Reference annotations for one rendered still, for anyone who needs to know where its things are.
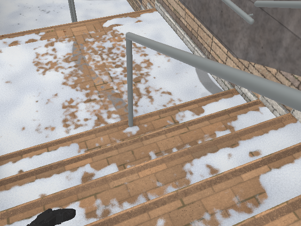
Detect left robot hand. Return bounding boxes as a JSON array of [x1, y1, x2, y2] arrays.
[[26, 208, 76, 226]]

